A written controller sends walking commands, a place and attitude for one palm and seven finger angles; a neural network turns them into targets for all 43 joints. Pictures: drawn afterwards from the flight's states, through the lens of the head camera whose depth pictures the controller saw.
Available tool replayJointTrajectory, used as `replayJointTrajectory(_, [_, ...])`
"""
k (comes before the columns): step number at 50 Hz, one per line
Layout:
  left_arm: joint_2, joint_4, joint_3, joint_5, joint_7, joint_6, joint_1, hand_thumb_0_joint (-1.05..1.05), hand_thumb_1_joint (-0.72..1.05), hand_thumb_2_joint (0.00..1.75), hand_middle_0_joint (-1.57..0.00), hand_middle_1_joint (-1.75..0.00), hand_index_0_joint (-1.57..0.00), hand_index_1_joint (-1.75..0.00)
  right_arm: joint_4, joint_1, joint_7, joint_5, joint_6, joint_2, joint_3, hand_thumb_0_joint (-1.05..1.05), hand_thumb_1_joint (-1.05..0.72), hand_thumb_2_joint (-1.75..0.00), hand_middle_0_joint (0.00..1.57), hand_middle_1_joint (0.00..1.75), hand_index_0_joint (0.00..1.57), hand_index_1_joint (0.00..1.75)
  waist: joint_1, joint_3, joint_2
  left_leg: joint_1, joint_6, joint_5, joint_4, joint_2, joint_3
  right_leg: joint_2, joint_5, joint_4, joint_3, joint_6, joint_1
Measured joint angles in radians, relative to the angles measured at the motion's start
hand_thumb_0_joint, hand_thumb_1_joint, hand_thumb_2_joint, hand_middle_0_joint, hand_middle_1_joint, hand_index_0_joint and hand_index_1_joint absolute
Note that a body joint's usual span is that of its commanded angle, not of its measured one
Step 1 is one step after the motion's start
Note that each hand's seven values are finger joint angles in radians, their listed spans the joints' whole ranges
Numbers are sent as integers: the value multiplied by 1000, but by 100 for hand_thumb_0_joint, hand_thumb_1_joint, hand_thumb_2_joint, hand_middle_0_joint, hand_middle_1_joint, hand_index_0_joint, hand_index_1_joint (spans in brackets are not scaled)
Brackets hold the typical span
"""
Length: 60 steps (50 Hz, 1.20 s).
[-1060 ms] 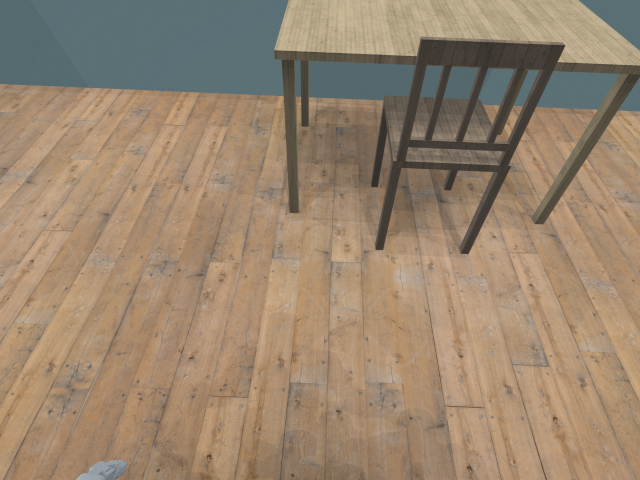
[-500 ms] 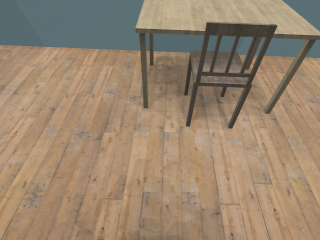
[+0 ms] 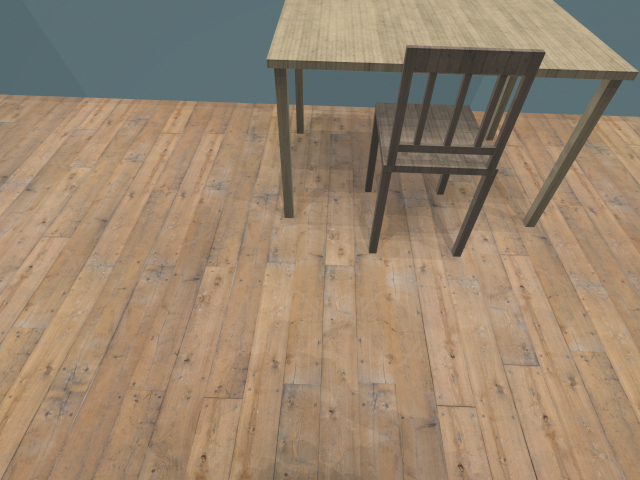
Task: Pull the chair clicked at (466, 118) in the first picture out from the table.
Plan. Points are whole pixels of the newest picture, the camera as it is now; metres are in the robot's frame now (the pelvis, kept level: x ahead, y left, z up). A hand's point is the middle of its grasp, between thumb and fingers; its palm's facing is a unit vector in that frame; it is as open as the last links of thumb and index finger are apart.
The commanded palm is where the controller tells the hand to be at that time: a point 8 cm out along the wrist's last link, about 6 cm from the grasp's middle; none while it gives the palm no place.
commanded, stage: look at it before walking up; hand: left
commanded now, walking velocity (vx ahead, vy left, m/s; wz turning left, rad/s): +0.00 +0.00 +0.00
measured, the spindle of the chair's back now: (456, 111) +1.15 -0.36 -0.11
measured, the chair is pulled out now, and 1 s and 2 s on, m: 0.00 0.00 0.00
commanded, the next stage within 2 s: walk to a spot facing it in 0.38 s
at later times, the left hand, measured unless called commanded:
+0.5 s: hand out of the picture +0.07 +0.25 -0.16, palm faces -0.03 -0.94 -0.33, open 7.3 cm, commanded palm none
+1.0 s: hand out of the picture +0.06 +0.18 -0.18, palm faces -0.14 -0.96 -0.24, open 7.3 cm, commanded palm none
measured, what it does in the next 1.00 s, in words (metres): lifts its left foot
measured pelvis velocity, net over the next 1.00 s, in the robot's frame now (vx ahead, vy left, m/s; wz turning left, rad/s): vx -0.03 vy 0.00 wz -0.18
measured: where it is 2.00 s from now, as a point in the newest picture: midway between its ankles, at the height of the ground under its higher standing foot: outside the picture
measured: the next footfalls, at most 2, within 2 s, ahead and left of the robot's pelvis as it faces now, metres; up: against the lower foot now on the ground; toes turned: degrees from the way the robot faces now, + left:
left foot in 1.18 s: +0.02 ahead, +0.14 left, +0.00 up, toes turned -19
right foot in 1.58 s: -0.09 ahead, -0.12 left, +0.00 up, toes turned -40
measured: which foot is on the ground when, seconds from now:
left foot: down 0.00-0.88, up 0.90-1.00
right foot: down 0.00-1.00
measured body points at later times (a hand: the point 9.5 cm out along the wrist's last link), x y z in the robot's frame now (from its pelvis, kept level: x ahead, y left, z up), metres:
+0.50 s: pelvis +0.00 +0.00 +0.00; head +0.01 +0.00 +0.45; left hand +0.07 +0.30 -0.13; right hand +0.08 -0.29 -0.13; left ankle +0.00 +0.13 -0.74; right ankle +0.00 -0.12 -0.74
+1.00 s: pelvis -0.03 +0.00 -0.02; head +0.02 -0.02 +0.43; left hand +0.06 +0.23 -0.16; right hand +0.02 -0.27 -0.17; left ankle -0.03 +0.13 -0.70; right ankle +0.00 -0.12 -0.74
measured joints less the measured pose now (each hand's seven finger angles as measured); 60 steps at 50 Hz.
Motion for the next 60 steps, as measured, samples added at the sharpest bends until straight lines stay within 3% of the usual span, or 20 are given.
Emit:
replayJointTrajectory(25, [5, 13, 1, 0, 1, -2, 14, 1, 91, 89, -20, -30, -21, -30, 6, -5, -1, 2, 0, -1, 0, 1, -91, -90, 21, 30, 20, 30, 6, 9, -2, 9, 0, 4, -16, 1, -2, 0, 5, -19, -1, 0, 11])
replayJointTrajectory(30, [1, -3, 10, 1, 5, 11, 21, 0, 91, 89, -20, -30, -21, -30, -13, -13, -10, 0, 4, 5, -7, 1, -91, -90, 21, 30, 20, 30, 17, 10, -1, -2, -2, -10, 7, 9, 21, 9, 1, 4, 21, 0, -11])
replayJointTrajectory(43, [-84, -128, 37, 10, -13, 58, 86, 0, 91, 89, -20, -29, -20, -30, -137, 32, -16, -4, 42, 98, -43, 1, -91, -90, 21, 30, 20, 30, 15, 54, -7, -137, -14, -138, 260, 61, 122, 67, -100, 289, 113, -13, -205])
replayJointTrajectory(45, [-102, -146, 38, 15, -14, 51, 92, 0, 91, 89, -20, -29, -21, -30, -142, 37, -15, -2, 54, 97, -53, 1, -91, -90, 21, 30, 20, 30, 14, 59, 10, -178, -22, -183, 345, 73, 107, 82, -113, 324, 108, -21, -228])
replayJointTrajectory(47, [-120, -163, 37, 15, -6, 43, 96, 0, 91, 89, -20, -29, -21, -30, -143, 30, -18, 0, 67, 95, -61, 1, -91, -90, 21, 30, 20, 30, 23, 65, 14, -246, -28, -276, 510, 39, 47, 87, -103, 320, 115, -23, -240])
replayJointTrajectory(50, [-138, -176, 38, 14, 2, 45, 104, 0, 91, 89, -20, -29, -21, -30, -158, 9, -19, 2, 63, 95, -64, 1, -91, -90, 21, 30, 20, 30, 31, 79, 9, -299, -32, -278, 632, 6, 2, 92, -50, 250, 144, -20, -230])
replayJointTrajectory(54, [-132, -179, 47, 16, 3, 53, 117, 0, 91, 89, -21, -30, -21, -30, -193, -12, -21, 8, 50, 107, -63, 1, -91, -90, 21, 30, 20, 30, 37, 66, -23, -265, -32, -260, 503, -14, -11, 93, 16, 168, 203, -4, -229])
replayJointTrajectory(58, [-106, -181, 61, 14, 2, 65, 119, 0, 90, 89, -21, -30, -21, -30, -228, -22, -27, 16, 30, 115, -59, 1, -91, -90, 21, 30, 20, 30, 36, 42, -47, -164, -16, -191, 252, -30, -22, 105, 55, 138, 260, 28, -253])
replayJointTrajectory(60, [-86, -182, 73, 9, 0, 75, 111, 1, 90, 89, -21, -30, -21, -30, -242, -12, -31, 12, 14, 120, -56, 1, -91, -90, 21, 30, 20, 30, 26, 35, -61, -132, 11, -100, 168, -30, -14, 114, -17, 208, 263, 33, -290])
